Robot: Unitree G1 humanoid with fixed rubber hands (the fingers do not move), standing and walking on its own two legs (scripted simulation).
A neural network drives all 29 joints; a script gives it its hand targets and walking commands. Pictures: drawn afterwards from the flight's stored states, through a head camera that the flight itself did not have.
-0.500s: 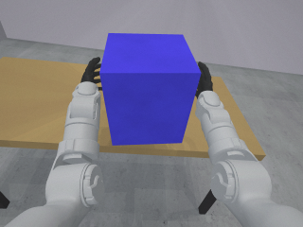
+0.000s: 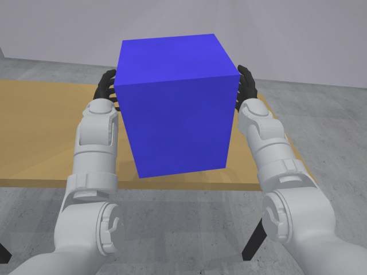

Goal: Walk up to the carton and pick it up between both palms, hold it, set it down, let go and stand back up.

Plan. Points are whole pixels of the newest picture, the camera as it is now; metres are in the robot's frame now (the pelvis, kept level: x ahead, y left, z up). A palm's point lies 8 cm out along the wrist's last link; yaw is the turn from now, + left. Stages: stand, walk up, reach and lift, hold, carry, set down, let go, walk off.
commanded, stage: reach and lift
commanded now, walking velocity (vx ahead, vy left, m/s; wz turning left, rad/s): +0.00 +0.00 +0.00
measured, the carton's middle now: (176, 106) +0.43 +0.00 +0.19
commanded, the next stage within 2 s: hold in 0.76 s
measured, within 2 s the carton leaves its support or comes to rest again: neither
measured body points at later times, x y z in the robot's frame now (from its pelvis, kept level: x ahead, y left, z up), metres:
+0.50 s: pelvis +0.02 +0.00 +0.00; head -0.05 +0.03 +0.44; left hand +0.42 +0.15 +0.24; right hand +0.42 -0.15 +0.27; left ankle +0.05 +0.11 -0.75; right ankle +0.02 -0.11 -0.75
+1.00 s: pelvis +0.03 -0.01 +0.00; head -0.06 +0.01 +0.44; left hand +0.41 +0.15 +0.26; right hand +0.41 -0.16 +0.29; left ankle +0.05 +0.11 -0.75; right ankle +0.02 -0.11 -0.75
